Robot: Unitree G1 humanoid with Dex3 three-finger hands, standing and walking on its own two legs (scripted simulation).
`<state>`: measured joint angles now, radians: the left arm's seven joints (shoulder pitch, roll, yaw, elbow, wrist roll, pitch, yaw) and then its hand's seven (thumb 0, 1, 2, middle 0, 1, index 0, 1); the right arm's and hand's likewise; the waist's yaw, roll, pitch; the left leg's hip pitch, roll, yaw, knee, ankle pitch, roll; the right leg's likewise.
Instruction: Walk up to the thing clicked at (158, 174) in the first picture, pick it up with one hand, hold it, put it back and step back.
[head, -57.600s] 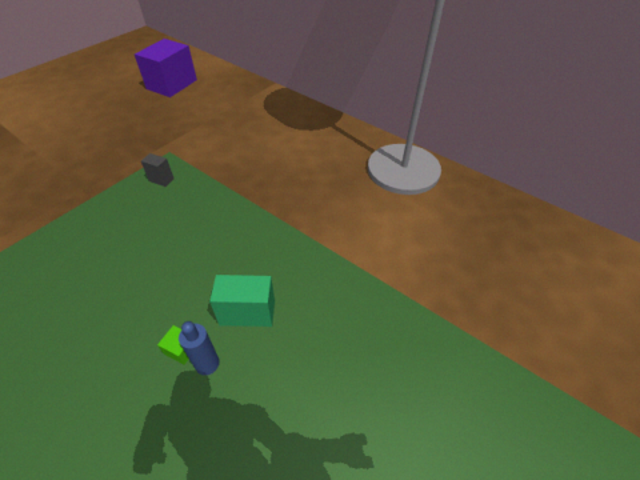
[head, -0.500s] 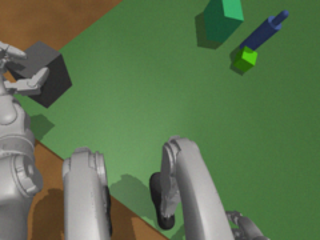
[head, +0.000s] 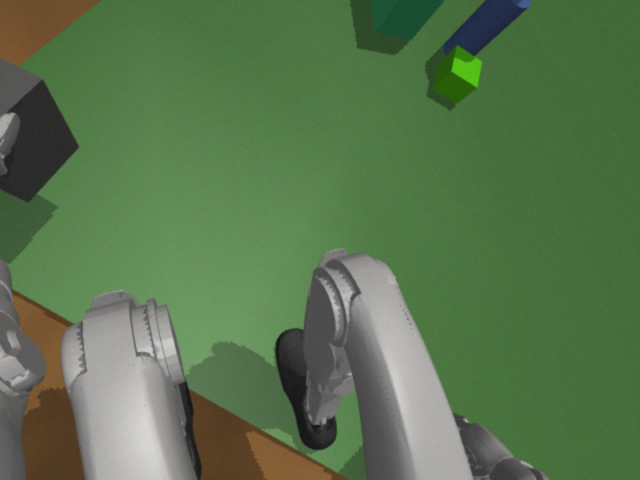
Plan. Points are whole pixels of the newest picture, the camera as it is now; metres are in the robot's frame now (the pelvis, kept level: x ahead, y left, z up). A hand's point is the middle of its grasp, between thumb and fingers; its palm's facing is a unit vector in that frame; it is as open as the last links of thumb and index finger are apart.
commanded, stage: crouch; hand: left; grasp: from above
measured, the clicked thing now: (8, 132) +0.53 +0.28 -0.13
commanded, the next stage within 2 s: lower in 0.26 s
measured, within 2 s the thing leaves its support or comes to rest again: rests again in 1.56 s
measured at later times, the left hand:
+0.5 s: hand out of the picture +0.51 +0.30 -0.11, palm faces +0.47 -0.89 +0.02, open 6.5 cm
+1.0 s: hand out of the picture +0.51 +0.31 -0.17, palm faces +0.48 -0.88 +0.01, open 6.1 cm
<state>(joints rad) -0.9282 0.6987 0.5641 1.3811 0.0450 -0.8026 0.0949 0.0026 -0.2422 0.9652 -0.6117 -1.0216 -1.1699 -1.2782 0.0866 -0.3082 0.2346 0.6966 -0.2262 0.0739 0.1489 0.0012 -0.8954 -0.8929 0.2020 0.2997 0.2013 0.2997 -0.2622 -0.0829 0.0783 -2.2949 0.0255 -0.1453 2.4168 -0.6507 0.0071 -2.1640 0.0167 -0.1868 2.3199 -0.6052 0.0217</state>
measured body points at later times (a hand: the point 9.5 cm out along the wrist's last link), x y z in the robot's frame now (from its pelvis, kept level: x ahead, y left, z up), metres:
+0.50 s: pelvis +0.00 +0.01 -0.01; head +0.23 +0.14 +0.35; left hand +0.48 +0.35 -0.11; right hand +0.08 -0.27 -0.08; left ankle +0.11 +0.11 -0.29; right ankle +0.13 -0.11 -0.28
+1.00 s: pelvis +0.00 +0.01 -0.02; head +0.25 +0.17 +0.31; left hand +0.48 +0.35 -0.16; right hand +0.09 -0.26 -0.06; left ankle +0.11 +0.11 -0.29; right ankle +0.13 -0.11 -0.28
